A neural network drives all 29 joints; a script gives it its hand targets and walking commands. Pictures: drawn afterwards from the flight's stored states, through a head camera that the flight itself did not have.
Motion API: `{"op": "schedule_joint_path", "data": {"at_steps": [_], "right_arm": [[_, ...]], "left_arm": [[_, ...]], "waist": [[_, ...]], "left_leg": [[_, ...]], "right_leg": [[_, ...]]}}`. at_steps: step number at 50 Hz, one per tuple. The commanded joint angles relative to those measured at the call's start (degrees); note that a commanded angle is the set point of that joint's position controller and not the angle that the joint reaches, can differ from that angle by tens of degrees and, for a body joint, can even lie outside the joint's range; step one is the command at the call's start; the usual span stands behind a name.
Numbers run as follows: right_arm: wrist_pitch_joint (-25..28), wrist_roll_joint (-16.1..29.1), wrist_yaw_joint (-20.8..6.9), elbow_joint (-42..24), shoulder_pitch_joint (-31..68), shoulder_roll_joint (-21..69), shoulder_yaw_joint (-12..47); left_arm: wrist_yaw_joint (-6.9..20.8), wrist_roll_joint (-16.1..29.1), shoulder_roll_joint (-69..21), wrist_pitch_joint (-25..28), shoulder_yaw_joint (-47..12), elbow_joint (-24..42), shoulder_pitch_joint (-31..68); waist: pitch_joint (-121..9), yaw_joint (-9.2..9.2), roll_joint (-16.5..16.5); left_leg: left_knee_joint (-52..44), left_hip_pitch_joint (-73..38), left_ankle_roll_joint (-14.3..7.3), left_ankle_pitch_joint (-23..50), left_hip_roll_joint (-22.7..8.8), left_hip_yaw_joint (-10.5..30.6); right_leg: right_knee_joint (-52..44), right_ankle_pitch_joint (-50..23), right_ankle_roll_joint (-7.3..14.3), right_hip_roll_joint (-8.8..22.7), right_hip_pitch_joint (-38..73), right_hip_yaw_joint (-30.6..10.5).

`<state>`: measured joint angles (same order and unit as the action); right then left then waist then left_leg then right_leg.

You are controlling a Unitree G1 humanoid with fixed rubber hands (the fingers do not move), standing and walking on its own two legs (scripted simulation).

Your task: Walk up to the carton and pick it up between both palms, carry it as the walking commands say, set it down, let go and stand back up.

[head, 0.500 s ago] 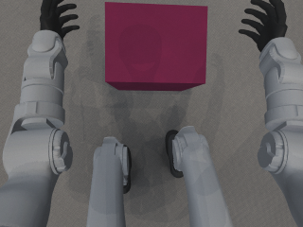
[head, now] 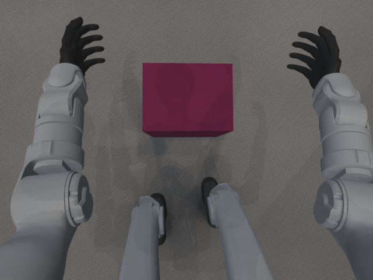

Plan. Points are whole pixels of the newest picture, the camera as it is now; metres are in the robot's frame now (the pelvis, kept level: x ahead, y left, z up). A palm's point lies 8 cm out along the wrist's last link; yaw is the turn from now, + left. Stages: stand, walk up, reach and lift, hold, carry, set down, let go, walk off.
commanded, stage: set down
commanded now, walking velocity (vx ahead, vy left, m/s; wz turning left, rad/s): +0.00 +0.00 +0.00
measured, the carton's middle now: (186, 106) +0.50 -0.05 -0.47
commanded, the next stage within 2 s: let go in 0.18 s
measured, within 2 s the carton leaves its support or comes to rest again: neither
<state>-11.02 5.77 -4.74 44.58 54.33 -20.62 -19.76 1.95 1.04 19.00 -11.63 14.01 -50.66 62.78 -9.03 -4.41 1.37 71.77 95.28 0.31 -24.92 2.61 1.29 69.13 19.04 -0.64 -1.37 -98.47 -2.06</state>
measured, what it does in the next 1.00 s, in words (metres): rises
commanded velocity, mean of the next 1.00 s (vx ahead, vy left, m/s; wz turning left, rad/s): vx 0.00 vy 0.00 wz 0.00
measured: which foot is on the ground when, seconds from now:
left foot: down 0.00-1.00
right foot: down 0.00-1.00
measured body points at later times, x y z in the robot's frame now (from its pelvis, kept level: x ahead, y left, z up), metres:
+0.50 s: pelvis +0.04 +0.00 +0.08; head +0.28 +0.00 +0.46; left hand +0.45 +0.20 -0.04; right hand +0.42 -0.27 -0.03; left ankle +0.04 +0.12 -0.59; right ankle +0.08 -0.12 -0.59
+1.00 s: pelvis +0.09 +0.00 +0.15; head +0.15 +0.01 +0.59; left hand +0.30 +0.23 +0.06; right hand +0.26 -0.24 +0.07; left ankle +0.04 +0.12 -0.59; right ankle +0.08 -0.12 -0.59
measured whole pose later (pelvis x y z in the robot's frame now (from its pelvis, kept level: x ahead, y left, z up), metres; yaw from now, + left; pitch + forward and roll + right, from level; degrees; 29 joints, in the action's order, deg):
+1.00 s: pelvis +0.09 +0.00 +0.15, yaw -1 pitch +7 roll -1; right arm -2.4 1.1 -3.9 25.0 -11.3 -12.6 -2.2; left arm 2.0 -1.0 11.1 -1.5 4.0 -28.1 -7.1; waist 0.3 -0.9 -0.2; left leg 29.0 17.9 -0.3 -18.3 0.8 2.6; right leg 27.8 13.8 0.0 -1.7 -21.1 -2.1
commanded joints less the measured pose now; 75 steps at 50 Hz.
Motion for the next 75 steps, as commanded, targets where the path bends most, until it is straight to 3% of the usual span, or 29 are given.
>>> {"op": "schedule_joint_path", "data": {"at_steps": [1,2,5,6,7,8,9,12,13,15,16,19,25,26,28,29,34,35,36,43,44,51,52,54,63,67,71,73,75], "right_arm": [[1.39,-0.82,0.25,-7.97,11.78,-4.48,-0.78],[2.22,0.75,-0.02,-8.87,11.91,-3.42,1.94],[4.04,-4.38,0.58,-1.94,5.98,-3.86,-2.19],[4.85,-3.15,0.57,-2.55,6.32,-2.79,-2.68],[4.56,-4.81,0.53,-1.18,7.37,-3.50,-3.23],[5.59,-6.24,0.41,-3.32,8.34,-7.38,-7.35],[5.20,-3.66,0.14,1.04,4.10,-1.61,-1.97],[6.14,-7.14,-0.15,-1.92,1.79,-4.10,-6.68],[6.13,-4.95,-0.60,-5.55,5.74,-5.94,-3.67],[6.51,-5.58,-1.52,-2.07,-1.08,-3.61,-2.68],[6.24,-5.04,-1.68,-5.60,-0.53,-6.55,-0.99],[6.13,-5.98,-2.48,-8.87,-9.87,-5.29,-0.60],[6.16,-5.83,-3.58,-14.49,-22.18,-1.97,3.43],[6.71,-5.71,-3.90,-17.07,-28.43,-2.53,4.63],[6.10,-6.69,-3.55,-16.98,-32.36,-2.01,5.43],[6.72,-5.42,-3.73,-12.52,-36.89,-0.49,6.30],[8.12,-3.67,-1.89,-14.64,-41.61,1.19,12.13],[8.47,-6.33,-1.52,-17.10,-50.44,2.83,12.71],[9.26,-4.70,-1.16,-16.63,-44.64,1.06,11.05],[10.65,-5.04,0.89,-23.12,-59.20,2.20,14.00],[9.99,-3.84,0.76,-23.63,-58.82,2.07,13.98],[9.59,-4.47,1.08,-27.32,-67.72,0.75,15.72],[9.46,-4.45,1.37,-23.84,-69.91,1.46,15.32],[8.17,-5.00,1.06,-25.33,-62.36,0.84,16.53],[4.38,-6.50,1.39,-25.36,-67.72,0.28,14.30],[2.90,-6.33,1.96,-26.65,-68.88,2.78,15.14],[0.47,-5.10,3.23,-27.42,-65.28,-0.87,14.67],[-0.72,-6.84,3.23,-29.60,-63.57,2.56,16.69],[-1.99,-5.68,4.27,-24.57,-67.29,1.78,16.69]], "left_arm": [[0.78,-0.31,6.80,1.61,1.18,7.76,9.81],[1.15,-0.96,6.69,2.56,1.51,6.08,9.92],[0.60,-1.99,5.35,3.95,2.38,4.13,6.77],[0.70,-2.21,4.32,5.04,2.01,3.76,3.89],[0.50,-2.32,4.14,4.60,2.72,1.95,4.67],[0.23,-2.67,4.29,4.56,2.70,5.52,7.36],[0.55,-2.32,1.89,5.12,1.30,2.58,4.52],[-0.53,-2.57,1.99,5.10,-0.02,6.94,3.12],[-0.97,-4.48,2.34,4.88,1.06,10.10,4.29],[-1.99,-4.03,0.57,4.35,0.83,11.68,0.52],[-2.81,-5.86,0.75,4.64,1.46,15.67,-3.08],[-3.83,-6.46,-1.05,4.71,-0.44,19.65,-11.33],[-3.46,-5.49,-0.69,4.60,-1.08,23.49,-24.17],[-3.31,-5.02,-6.36,4.94,-5.39,26.10,-32.39],[-3.07,-6.22,-2.79,5.05,-0.69,24.53,-34.02],[-2.66,-7.04,-2.89,5.17,-2.45,19.74,-41.46],[-1.03,-3.77,-3.96,7.66,-4.36,19.37,-43.53],[-0.48,-5.57,-5.01,8.45,-6.15,19.55,-58.01],[-0.66,-2.44,-5.19,8.99,-6.22,19.61,-48.23],[-0.15,-0.49,-2.42,11.60,-7.97,26.13,-58.55],[-0.29,-2.53,-1.02,12.01,-6.43,28.30,-60.16],[0.15,-1.83,-2.36,11.05,-8.43,31.57,-72.87],[0.64,-0.95,-2.53,10.55,-10.12,31.40,-70.95],[1.42,-0.58,-4.87,8.97,-10.47,28.45,-71.03],[1.55,-1.34,-1.16,6.27,-11.39,31.42,-72.60],[2.19,0.23,-0.64,5.84,-10.63,31.25,-74.22],[1.45,0.35,-2.56,6.48,-11.78,31.35,-69.21],[0.75,0.79,-3.86,5.83,-12.13,29.37,-73.66],[-0.10,0.12,-2.95,5.66,-11.56,30.63,-71.60]], "waist": [[-48.06,-0.12,-1.85],[-44.39,2.25,-2.02],[-41.71,-3.37,-4.57],[-44.14,-1.32,1.98],[-46.32,-0.67,-1.17],[-46.67,-3.73,-0.51],[-44.44,0.39,4.87],[-50.17,-3.94,1.92],[-50.27,0.35,4.97],[-50.49,-1.02,4.17],[-56.73,2.37,7.49],[-55.98,-0.18,5.23],[-49.22,-0.59,-3.20],[-47.52,1.05,2.37],[-40.46,1.16,-3.52],[-29.74,2.34,1.62],[-15.47,1.53,-0.33],[-21.48,4.78,-1.73],[-13.80,1.50,-1.59],[-7.70,-0.03,-5.48],[-9.54,4.09,1.89],[-3.66,4.52,-1.14],[4.90,2.23,-0.25],[9.72,6.57,-1.32],[11.36,5.07,2.97],[12.84,4.97,-3.65],[7.96,3.17,2.75],[9.71,5.52,-5.19],[12.68,3.88,0.23]], "left_leg": [[-11.49,-18.07,0.80,12.34,1.92,-2.61],[-12.92,-23.03,-0.62,14.21,1.90,-3.16],[-13.97,-21.70,0.94,19.88,0.55,-0.94],[-14.43,-24.18,1.10,25.28,1.38,-1.09],[-15.57,-27.57,1.51,23.70,1.12,-0.09],[-14.96,-28.16,1.45,22.88,1.26,-0.28],[-16.13,-30.98,1.44,25.27,0.46,-1.13],[-17.67,-36.45,1.91,28.23,0.73,1.25],[-16.74,-41.01,1.59,26.15,0.64,-0.12],[-17.98,-43.59,2.41,31.66,0.23,0.04],[-18.29,-45.01,3.18,30.24,0.61,-1.29],[-20.49,-47.52,2.49,37.08,0.22,1.14],[-24.14,-45.44,1.98,31.92,1.66,1.30],[-26.56,-51.52,2.53,31.93,1.48,-0.92],[-29.05,-49.52,2.49,22.08,0.84,-0.45],[-30.49,-48.07,1.86,17.97,0.86,-0.52],[-35.10,-50.29,1.01,6.34,-0.31,-1.84],[-38.13,-60.01,1.33,13.59,-0.87,0.35],[-39.85,-57.24,1.59,12.86,-0.65,0.99],[-43.78,-73.77,0.50,18.85,-1.68,0.73],[-43.85,-73.12,1.30,21.41,-1.67,-0.25],[-47.81,-85.36,0.84,33.10,-1.31,0.29],[-48.21,-82.08,1.17,27.72,-0.65,0.93],[-51.26,-76.27,1.39,19.32,-1.30,-0.05],[-51.50,-82.38,1.73,26.98,-2.61,0.19],[-51.84,-83.24,0.05,21.18,-3.57,1.04],[-50.41,-84.98,0.86,23.88,-1.85,-0.09],[-49.59,-86.82,0.25,23.47,-2.86,0.88],[-49.83,-84.93,0.50,20.96,-2.62,0.57]], "right_leg": [[-5.98,-24.58,-2.66,-0.21,53.09,2.02],[-8.50,-23.73,-2.05,0.12,50.69,1.59],[-8.97,-28.43,-2.57,-0.13,48.43,3.43],[-10.48,-34.85,-2.13,-0.37,47.38,1.64],[-10.59,-30.38,-2.91,-0.15,46.49,3.06],[-10.29,-29.93,-1.41,-0.98,45.97,3.78],[-12.68,-31.67,-0.17,0.89,47.52,1.73],[-12.78,-30.46,-0.93,-0.42,47.67,4.80],[-13.99,-28.76,-0.32,0.06,45.13,2.32],[-15.05,-31.61,-0.17,0.19,48.58,2.91],[-15.16,-29.71,0.05,-0.35,52.82,2.62],[-16.12,-37.74,0.31,-0.63,59.06,2.12],[-19.48,-38.61,-0.05,-0.47,70.04,1.84],[-21.14,-35.89,0.18,-0.88,71.69,2.21],[-24.53,-26.14,-0.48,-0.07,74.27,2.11],[-25.81,-23.32,0.18,0.07,71.25,1.17],[-30.79,-11.40,-0.21,0.90,75.58,0.03],[-31.62,-17.53,-0.56,1.02,84.43,1.19],[-32.38,-17.06,-0.09,0.62,78.73,0.80],[-39.01,-22.18,-0.93,-0.06,88.39,0.73],[-39.00,-22.91,-1.08,0.20,91.82,0.11],[-42.85,-31.84,-0.72,-0.90,97.14,0.12],[-44.88,-27.44,-0.35,-0.93,95.66,-0.51],[-45.25,-17.51,0.01,-0.97,97.26,0.31],[-44.41,-19.13,-0.38,-1.71,99.52,2.43],[-44.36,-16.67,-0.45,-2.25,96.67,1.19],[-44.13,-18.36,-0.22,-1.50,99.14,1.22],[-45.09,-15.19,-0.36,-2.41,96.50,1.20],[-43.42,-16.11,-1.54,-1.86,96.92,0.95]]}}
